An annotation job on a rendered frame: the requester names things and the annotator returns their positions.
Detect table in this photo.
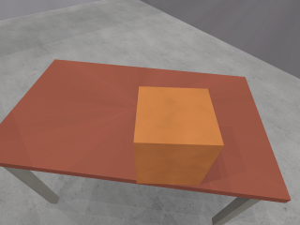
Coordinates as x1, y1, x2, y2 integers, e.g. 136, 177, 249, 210
0, 59, 291, 225

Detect carton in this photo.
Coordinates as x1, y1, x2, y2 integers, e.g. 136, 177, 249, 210
133, 86, 224, 186

